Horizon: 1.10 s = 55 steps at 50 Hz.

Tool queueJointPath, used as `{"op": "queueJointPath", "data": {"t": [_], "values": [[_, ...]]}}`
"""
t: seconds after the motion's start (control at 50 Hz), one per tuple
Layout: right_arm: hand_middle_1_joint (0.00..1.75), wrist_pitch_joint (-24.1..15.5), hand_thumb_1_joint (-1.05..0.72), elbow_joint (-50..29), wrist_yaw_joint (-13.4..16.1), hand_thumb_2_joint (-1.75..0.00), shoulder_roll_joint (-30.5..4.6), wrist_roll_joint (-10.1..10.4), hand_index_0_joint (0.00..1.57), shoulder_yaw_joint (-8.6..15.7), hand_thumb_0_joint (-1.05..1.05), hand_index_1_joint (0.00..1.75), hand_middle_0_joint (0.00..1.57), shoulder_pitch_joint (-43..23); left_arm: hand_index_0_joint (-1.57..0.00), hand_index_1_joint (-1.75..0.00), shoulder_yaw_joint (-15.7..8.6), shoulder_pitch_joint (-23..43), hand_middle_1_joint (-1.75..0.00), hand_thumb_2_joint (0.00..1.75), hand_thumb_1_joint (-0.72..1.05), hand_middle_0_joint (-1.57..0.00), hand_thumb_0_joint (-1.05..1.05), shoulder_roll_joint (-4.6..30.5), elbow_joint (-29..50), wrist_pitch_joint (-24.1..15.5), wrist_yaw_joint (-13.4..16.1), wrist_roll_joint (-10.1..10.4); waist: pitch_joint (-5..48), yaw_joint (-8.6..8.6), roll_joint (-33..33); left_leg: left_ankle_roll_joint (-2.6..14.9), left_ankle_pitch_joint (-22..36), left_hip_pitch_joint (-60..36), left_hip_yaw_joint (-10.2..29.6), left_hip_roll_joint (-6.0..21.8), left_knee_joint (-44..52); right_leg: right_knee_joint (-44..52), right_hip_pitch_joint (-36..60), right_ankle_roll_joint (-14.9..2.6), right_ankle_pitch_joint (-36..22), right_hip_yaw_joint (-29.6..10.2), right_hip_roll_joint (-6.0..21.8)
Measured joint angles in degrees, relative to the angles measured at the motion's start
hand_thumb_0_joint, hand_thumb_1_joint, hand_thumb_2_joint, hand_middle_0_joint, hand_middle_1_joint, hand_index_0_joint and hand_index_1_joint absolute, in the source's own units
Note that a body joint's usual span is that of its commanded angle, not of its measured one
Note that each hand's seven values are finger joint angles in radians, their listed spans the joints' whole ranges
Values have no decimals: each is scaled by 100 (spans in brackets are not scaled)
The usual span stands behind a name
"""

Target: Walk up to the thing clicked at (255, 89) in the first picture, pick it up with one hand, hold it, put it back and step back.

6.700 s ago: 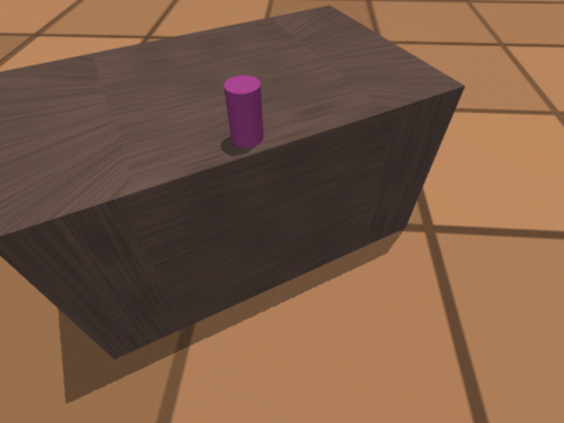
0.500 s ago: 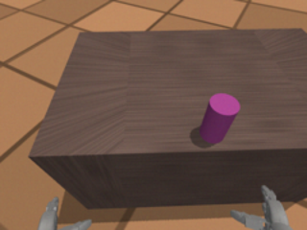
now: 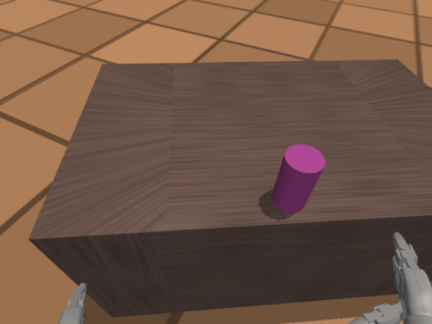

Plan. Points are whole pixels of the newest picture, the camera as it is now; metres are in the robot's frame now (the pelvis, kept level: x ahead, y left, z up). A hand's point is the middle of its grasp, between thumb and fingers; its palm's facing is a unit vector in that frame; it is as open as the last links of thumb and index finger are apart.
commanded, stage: rise first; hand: right
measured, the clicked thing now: (295, 180) +0.42 -0.19 +0.00
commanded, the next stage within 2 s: go down in 0.82 s
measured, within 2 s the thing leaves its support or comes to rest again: neither
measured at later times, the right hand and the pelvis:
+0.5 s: hand (396, 284) +0.17 -0.27 +0.05, palm faces +0.35 +0.86 -0.38, open 17.6 cm; pelvis -0.02 +0.00 +0.00, yaw +0 degrees
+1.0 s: hand (411, 279) +0.16 -0.27 +0.08, palm faces +0.37 +0.84 -0.40, open 17.4 cm; pelvis -0.02 +0.00 +0.00, yaw +0 degrees
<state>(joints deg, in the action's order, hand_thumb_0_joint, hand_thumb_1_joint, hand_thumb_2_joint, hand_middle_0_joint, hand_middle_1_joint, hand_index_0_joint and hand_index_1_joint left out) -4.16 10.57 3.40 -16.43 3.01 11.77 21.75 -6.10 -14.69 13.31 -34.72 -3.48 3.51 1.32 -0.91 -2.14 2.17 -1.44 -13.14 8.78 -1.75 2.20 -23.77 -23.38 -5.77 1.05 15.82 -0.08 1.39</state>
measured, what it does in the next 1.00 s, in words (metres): stands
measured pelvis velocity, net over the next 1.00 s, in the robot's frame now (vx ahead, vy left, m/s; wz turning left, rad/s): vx -0.02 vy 0.00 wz -0.01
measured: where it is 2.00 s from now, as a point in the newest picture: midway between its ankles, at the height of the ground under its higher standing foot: outside the picture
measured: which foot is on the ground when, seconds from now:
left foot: down 0.00-1.00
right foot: down 0.00-1.00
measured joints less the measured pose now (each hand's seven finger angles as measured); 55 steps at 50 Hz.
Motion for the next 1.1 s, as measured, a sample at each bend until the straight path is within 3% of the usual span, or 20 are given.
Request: {"op": "queueJointPath", "data": {"t": [0.34,0.94,1.1], "values": [[6,-409,59,-813,-79,-4,-59,-21,6,235,-1,6,5,254,-5,-6,-93,37,-5,6,-54,-6,-1,-44,-89,-112,-41,-35,-102,-46,1,15,80,-57,-22,2,15,6,42,6,-85,-24,-3],[6,-899,56,-1296,-163,-5,-162,-34,6,554,-1,6,6,309,-5,-6,-266,53,-6,8,-55,-6,-1,-79,-256,-343,-114,-49,-183,-77,35,10,162,-44,-24,21,33,-2,13,-6,-157,-28,-23],[6,-1211,53,-1131,-298,-6,-31,-23,6,835,-1,6,5,174,-6,-6,-273,198,-5,6,-53,-6,-1,-137,-366,-330,-139,-194,-43,-28,13,5,74,79,-59,33,-103,-136,-124,-4,-82,-67,-30]]}}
